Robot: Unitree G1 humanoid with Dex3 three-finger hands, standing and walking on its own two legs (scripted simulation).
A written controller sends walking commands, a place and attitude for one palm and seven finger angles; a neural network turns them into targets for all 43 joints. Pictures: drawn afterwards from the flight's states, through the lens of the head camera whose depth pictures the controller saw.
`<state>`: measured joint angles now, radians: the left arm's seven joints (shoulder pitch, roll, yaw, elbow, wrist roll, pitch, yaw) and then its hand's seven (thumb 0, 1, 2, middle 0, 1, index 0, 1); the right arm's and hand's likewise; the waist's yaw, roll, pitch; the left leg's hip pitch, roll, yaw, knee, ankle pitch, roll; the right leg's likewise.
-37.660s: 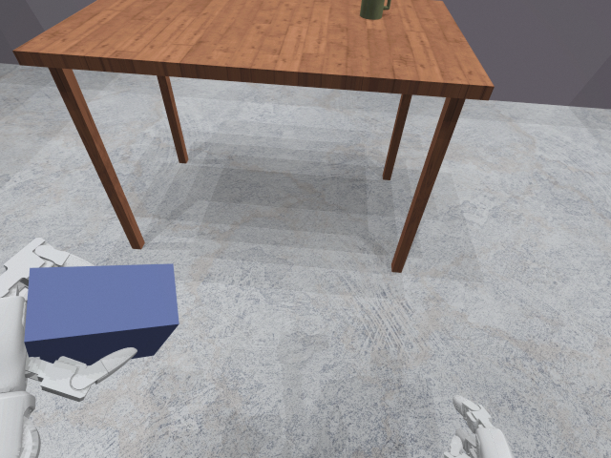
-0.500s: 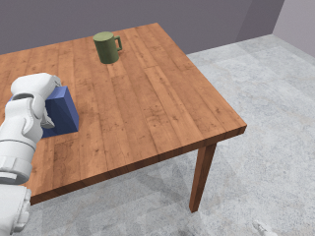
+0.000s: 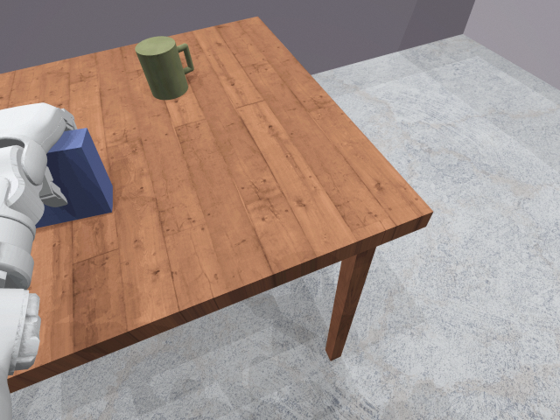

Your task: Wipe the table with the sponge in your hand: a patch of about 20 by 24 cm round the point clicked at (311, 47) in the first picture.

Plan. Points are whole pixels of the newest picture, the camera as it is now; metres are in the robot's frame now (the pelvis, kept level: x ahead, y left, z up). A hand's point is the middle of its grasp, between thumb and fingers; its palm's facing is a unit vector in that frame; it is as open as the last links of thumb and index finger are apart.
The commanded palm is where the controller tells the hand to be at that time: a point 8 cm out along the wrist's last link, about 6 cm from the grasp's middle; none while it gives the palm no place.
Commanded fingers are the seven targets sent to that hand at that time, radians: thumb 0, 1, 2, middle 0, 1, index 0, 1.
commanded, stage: wipe forward along the middle lane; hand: left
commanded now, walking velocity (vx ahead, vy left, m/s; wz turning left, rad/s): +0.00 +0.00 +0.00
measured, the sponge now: (58, 190) +0.41 +0.34 +0.11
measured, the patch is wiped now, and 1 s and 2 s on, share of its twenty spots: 0.90 0.90 0.95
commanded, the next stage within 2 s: slide back across to the first lane in 0.06 s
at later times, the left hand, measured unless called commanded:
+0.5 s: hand (35, 152) +0.44 +0.36 +0.16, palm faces -0.07 -0.02 -1.00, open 10.3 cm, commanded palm +0.42 +0.38 +0.21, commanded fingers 0.00 0.10 1.30 -1.20 -1.60 -1.20 -1.60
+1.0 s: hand out of the picture +0.42 +0.43 +0.16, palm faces -0.10 +0.00 -1.00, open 10.3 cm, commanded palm +0.39 +0.41 +0.22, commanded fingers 0.00 0.10 1.30 -1.20 -1.60 -1.20 -1.60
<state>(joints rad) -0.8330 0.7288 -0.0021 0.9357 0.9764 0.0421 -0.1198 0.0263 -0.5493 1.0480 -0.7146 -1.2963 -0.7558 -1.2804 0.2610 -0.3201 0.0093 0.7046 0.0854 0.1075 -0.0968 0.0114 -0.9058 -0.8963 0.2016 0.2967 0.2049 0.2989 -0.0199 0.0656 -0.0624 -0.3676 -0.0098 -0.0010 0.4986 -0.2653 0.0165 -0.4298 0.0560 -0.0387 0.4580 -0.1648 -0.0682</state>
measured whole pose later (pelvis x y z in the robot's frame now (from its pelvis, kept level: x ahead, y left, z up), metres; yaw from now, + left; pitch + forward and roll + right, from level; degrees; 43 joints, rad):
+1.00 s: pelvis +0.05 +0.05 +0.01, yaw +2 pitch +7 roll -2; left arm -0.61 0.76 0.08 0.55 0.94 0.09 -0.22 0.01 -0.53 1.05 -0.69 -1.33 -0.72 -1.32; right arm 0.19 -0.32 0.00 0.66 0.07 0.13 -0.06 0.01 -0.91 -0.90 0.20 0.30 0.20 0.30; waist 0.05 0.07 -0.02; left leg -0.22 -0.06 -0.02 0.39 -0.28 0.08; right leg -0.26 0.01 -0.05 0.33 -0.18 -0.01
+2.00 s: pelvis +0.03 +0.04 +0.01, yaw +1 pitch +1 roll -1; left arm -0.09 0.67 0.11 -0.02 0.84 0.27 -0.14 0.00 -0.50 1.04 -0.65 -1.35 -0.69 -1.34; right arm 0.12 -0.30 0.04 0.62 0.05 0.11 -0.04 0.01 -0.91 -0.90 0.20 0.30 0.20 0.30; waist 0.09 0.10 -0.03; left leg -0.16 -0.05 0.00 0.43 -0.30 0.06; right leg -0.22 0.02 -0.03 0.40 -0.21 -0.02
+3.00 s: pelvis +0.03 +0.05 +0.00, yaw +0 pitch +0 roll -1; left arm 0.15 0.63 0.06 -0.40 0.83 0.44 -0.13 0.00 -0.50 1.04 -0.65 -1.35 -0.69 -1.34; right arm 0.07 -0.27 0.06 0.59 0.05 0.08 -0.04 0.02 -0.91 -0.90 0.20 0.30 0.20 0.30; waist 0.14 0.11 -0.02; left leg -0.13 -0.06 0.01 0.45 -0.31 0.07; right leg -0.20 0.01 -0.02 0.43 -0.22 -0.01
